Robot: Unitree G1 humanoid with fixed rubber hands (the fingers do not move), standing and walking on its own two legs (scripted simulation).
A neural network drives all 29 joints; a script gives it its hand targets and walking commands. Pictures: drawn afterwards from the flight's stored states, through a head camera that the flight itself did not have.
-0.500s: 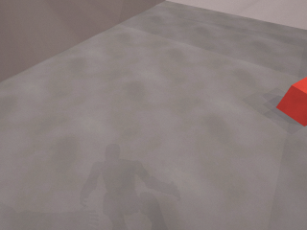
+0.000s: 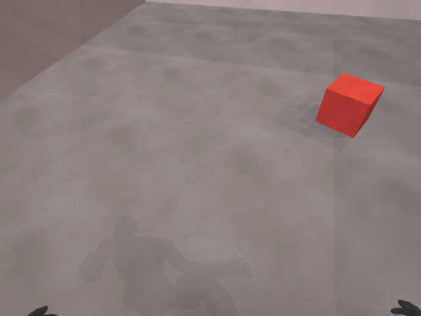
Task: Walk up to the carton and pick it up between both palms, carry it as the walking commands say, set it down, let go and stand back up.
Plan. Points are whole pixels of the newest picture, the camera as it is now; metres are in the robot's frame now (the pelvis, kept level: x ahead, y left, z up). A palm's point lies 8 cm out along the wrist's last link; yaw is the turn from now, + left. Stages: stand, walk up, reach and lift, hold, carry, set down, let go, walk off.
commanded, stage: walk up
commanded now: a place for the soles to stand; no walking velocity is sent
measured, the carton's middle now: (348, 104) +1.52 -0.92 -0.61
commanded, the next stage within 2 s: none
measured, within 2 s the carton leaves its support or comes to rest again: neither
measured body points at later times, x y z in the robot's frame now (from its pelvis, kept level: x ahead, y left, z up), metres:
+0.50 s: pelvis +0.20 -0.05 +0.03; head +0.24 -0.04 +0.47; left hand +0.46 +0.19 -0.08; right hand +0.09 -0.39 -0.05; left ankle +0.15 +0.08 -0.71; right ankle +0.27 -0.23 -0.68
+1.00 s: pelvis +0.45 -0.16 +0.00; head +0.47 -0.15 +0.45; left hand +0.64 +0.12 -0.11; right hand +0.39 -0.50 -0.07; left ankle +0.58 -0.09 -0.72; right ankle +0.33 -0.23 -0.68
